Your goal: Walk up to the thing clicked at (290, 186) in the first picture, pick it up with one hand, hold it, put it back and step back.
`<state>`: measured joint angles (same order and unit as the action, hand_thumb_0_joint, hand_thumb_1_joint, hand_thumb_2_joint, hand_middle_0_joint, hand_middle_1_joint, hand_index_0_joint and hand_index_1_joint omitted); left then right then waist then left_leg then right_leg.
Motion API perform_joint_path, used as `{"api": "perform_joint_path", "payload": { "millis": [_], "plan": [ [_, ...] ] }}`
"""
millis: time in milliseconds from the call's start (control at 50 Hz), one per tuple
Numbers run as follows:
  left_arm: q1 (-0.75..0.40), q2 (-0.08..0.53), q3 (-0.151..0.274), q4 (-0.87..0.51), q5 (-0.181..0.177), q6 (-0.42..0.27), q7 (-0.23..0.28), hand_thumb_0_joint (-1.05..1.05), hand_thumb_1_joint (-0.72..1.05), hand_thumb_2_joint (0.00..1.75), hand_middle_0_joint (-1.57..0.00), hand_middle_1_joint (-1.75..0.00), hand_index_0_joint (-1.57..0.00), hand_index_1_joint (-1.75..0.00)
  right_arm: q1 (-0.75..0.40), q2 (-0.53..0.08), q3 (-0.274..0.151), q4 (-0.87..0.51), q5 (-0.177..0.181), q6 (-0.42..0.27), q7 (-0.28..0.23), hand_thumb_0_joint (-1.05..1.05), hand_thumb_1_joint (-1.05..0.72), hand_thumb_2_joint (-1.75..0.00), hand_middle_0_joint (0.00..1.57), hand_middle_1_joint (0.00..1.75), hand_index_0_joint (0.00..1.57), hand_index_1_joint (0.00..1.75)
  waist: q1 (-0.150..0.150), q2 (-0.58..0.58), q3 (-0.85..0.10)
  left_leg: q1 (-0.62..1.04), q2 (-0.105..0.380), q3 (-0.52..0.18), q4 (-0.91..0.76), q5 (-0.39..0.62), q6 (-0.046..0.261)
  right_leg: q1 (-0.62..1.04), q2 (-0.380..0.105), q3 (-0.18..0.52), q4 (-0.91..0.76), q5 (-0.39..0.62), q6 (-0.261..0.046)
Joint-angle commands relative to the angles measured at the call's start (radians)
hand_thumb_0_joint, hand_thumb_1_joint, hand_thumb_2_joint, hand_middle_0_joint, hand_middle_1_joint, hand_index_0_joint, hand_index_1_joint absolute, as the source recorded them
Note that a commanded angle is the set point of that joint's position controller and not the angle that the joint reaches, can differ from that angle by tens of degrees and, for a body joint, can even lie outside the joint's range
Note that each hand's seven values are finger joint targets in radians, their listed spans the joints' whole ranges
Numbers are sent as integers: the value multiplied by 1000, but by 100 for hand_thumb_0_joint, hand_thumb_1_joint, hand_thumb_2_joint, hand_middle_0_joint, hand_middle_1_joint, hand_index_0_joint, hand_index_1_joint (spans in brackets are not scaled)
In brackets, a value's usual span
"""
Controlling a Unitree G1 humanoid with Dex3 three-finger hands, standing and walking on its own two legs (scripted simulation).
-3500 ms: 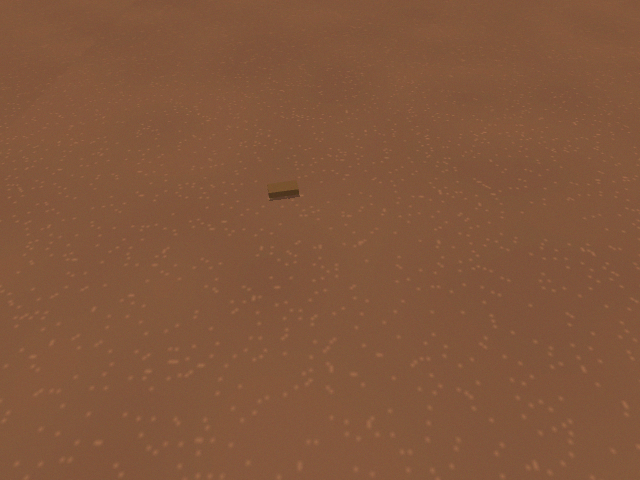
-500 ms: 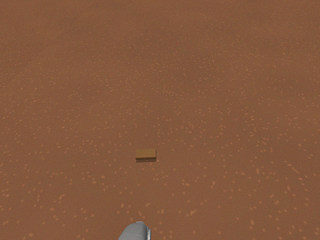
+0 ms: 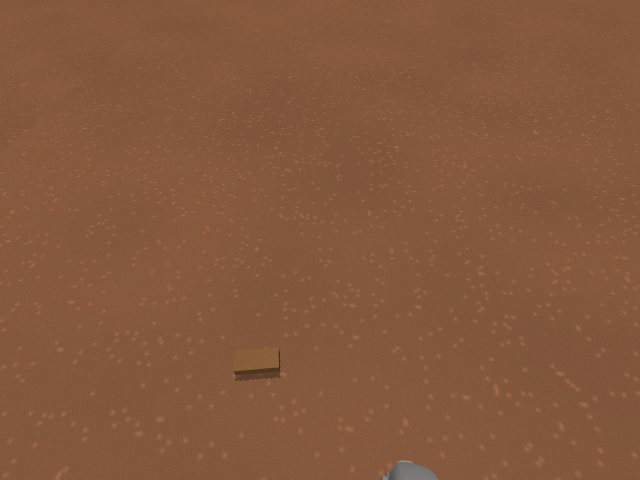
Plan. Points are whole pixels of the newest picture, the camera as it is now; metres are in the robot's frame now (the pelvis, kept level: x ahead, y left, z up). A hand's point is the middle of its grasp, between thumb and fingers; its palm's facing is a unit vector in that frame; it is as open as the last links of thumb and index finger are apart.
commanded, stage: walk up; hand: left
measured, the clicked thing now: (257, 361) +0.58 +0.24 -0.75
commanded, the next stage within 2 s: none
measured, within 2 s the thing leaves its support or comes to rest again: neither
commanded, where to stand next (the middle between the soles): +0.19 +0.02 m, yaw +1 degrees
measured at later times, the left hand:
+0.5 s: hand out of the picture +0.13 +0.28 -0.16, palm faces +0.02 -0.92 -0.39, open 7.4 cm
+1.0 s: hand (163, 415) +0.23 +0.26 -0.14, palm faces +0.00 -0.93 -0.36, open 7.4 cm
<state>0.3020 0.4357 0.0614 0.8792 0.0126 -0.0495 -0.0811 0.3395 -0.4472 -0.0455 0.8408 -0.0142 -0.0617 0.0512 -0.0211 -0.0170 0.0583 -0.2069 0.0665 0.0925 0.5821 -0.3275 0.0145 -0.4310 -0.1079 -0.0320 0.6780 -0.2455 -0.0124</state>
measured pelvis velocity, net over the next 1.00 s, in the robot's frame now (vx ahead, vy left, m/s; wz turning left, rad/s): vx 0.16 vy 0.00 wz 0.03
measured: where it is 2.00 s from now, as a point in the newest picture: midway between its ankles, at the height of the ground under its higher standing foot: outside the picture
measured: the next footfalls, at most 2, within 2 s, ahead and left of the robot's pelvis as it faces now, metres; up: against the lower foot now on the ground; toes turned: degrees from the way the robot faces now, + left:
right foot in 0.04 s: +0.20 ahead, -0.13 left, +0.00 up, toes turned -1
left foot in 0.42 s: +0.23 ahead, +0.13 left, +0.00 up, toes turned +2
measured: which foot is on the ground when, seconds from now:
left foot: down 0.00-0.04, up 0.06-0.40, down 0.42-1.00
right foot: up 0.00-0.02, down 0.04-1.00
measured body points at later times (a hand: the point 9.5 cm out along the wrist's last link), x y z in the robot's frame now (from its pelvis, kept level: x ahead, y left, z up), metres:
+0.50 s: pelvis +0.11 +0.00 -0.01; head +0.14 +0.01 +0.43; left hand +0.13 +0.32 -0.13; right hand +0.24 -0.30 -0.12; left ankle +0.19 +0.12 -0.73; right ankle +0.10 -0.14 -0.70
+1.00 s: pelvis +0.16 +0.00 +0.01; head +0.17 +0.00 +0.46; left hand +0.23 +0.31 -0.12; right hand +0.23 -0.30 -0.13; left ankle +0.19 +0.12 -0.73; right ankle +0.17 -0.13 -0.73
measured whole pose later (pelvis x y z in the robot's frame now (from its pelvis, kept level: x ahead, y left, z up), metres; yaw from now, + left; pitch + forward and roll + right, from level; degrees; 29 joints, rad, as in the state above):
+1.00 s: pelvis +0.16 +0.00 +0.01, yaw +1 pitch -2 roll +0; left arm 0.14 0.37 0.00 1.06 0.00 -0.04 0.00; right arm 0.16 -0.37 0.01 1.09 0.00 0.00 0.03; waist 0.00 0.01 0.05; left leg -0.27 0.02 0.02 0.53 -0.23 0.00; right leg -0.21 -0.04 -0.05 0.53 -0.28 0.01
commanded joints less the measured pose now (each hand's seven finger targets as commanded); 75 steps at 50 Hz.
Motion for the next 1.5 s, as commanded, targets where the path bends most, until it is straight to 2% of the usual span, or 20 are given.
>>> {"api": "perform_joint_path", "payload": {
  "millis": [0,20,40,80,160,300,380,400,420,440,520,620,640,660,680,700,760,800,1020,1480],
  "plan": [
    [223,252,99,8,10,-42,36,0,90,90,-20,-30,-20,-30,-69,-150,-47,-105,-1,-9,-11,0,-90,-90,20,30,20,30,138,-111,-55,-423,43,-59,167,-293,102,493,39,46,-162,-154,-28],
    [279,333,115,-5,15,-54,53,0,90,90,-20,-30,-20,-30,-69,-79,-22,-120,-3,-8,-14,0,-90,-90,20,30,20,30,162,-326,-21,-566,-74,-1,516,-242,47,472,-204,474,-385,-425,-105],
    [205,359,104,-46,6,-56,53,0,90,90,-20,-30,-20,-30,-90,-155,-43,-118,0,0,-24,0,-90,-90,20,30,20,30,137,-217,6,-588,-62,-124,587,-226,30,369,-344,722,-502,-493,-221],
    [89,325,91,-69,-12,-59,61,0,90,90,-20,-30,-20,-30,-65,-220,-62,-67,14,2,-23,0,-90,-90,20,30,20,30,80,-68,63,-543,15,-202,576,-86,19,290,-296,570,-477,-385,-226],
    [55,268,70,-72,-10,-68,71,0,90,90,-20,-30,-20,-30,24,-180,-65,-5,5,20,-3,0,-90,-90,20,30,20,30,39,-147,13,-387,30,-150,427,-4,-1,235,-181,238,-392,5,-192],
    [23,242,34,-79,-5,-52,97,0,90,90,-20,-30,-20,-30,-102,-107,-48,-17,8,39,-15,0,-90,-90,20,30,20,30,48,-146,-41,-151,-23,-50,159,117,-2,157,-148,45,-212,577,-165],
    [-8,195,6,-73,-21,-26,104,0,90,90,-20,-30,-20,-30,-55,-148,-60,30,2,25,-33,0,-90,-90,20,30,20,30,-4,-17,-102,76,-28,-69,-65,317,48,68,-74,3,12,301,-85],
    [48,149,-9,-93,-17,-25,96,0,90,90,-20,-30,-20,-30,11,-230,-88,23,-5,17,-33,0,-90,-90,20,30,20,30,-22,152,-175,185,119,-271,-129,190,98,-16,-3,-36,176,22,-50],
    [89,140,-14,-82,-23,-14,97,0,90,90,-20,-30,-20,-30,-5,-299,-99,6,6,15,-33,0,-90,-90,20,30,20,30,-7,242,-169,225,299,-569,-232,76,215,-166,108,-57,309,-328,-22],
    [58,209,8,-47,-7,-4,109,0,90,90,-20,-30,-20,-30,-4,-319,-113,14,19,22,-30,0,-90,-90,20,30,20,30,-34,216,-161,178,339,-640,-259,-55,284,-167,61,14,394,-388,-27],
    [85,195,14,8,-12,-8,93,0,90,90,-20,-30,-20,-30,-155,-237,-74,-16,3,28,-38,0,-90,-90,20,30,20,30,28,229,-27,-89,191,-359,-245,-99,204,-45,25,27,219,-242,-24],
    [98,143,24,69,10,-19,102,0,90,90,-20,-30,-20,-30,-236,-164,-31,-20,6,49,-30,0,-90,-90,20,30,20,30,68,147,-78,-257,138,-234,-85,-77,136,267,98,-20,-122,-38,-15],
    [65,170,31,63,17,-24,108,0,90,90,-20,-30,-20,-30,-233,-116,-12,-17,13,52,-31,0,-90,-90,20,30,20,30,71,67,-67,-306,102,-202,-28,-121,92,297,60,52,-209,-61,-31],
    [14,238,41,38,30,-33,111,0,90,90,-20,-30,-20,-30,-225,-75,-1,-16,20,55,-29,0,-90,-90,20,30,20,30,54,-83,-29,-354,8,-149,94,-171,26,208,-119,371,-346,-263,-95],
    [-59,288,43,34,24,-27,106,0,90,90,-20,-30,-20,-30,-235,-109,-16,12,16,62,-41,0,-90,-90,20,30,20,30,43,-138,30,-262,-34,-99,214,-229,14,21,-245,493,-430,-433,-181],
    [-144,270,37,13,19,-26,101,0,90,90,-20,-30,-20,-30,-196,-138,-23,44,15,59,-41,0,-90,-90,20,30,20,30,6,-95,45,-184,-7,-126,203,-159,10,-9,-230,443,-393,-392,-197],
    [-174,193,4,39,3,-19,96,0,90,90,-20,-30,-20,-30,-158,-132,-22,109,16,37,-41,0,-90,-90,20,30,20,30,-18,-63,-12,0,-5,-130,-37,67,26,-12,-84,191,-265,-101,-83],
    [-139,158,-8,66,-9,-14,89,0,90,90,-20,-30,-20,-30,-227,-170,-17,104,10,26,-37,0,-90,-90,20,30,20,30,29,2,-45,-55,72,-271,-139,-27,58,72,13,108,-222,-98,-34],
    [-222,152,-20,159,-23,-3,95,0,90,90,-20,-30,-20,-30,-263,-142,10,218,18,22,-46,0,-90,-90,20,30,20,30,37,34,-126,21,65,-197,-187,358,34,315,-17,77,-281,179,-20],
    [-303,132,-24,239,-6,11,88,0,90,90,-20,-30,-20,-30,-343,-121,5,265,10,31,-52,0,-90,-90,20,30,20,30,20,30,-115,112,62,-166,-289,329,12,344,-34,64,-401,181,7]
  ]
}}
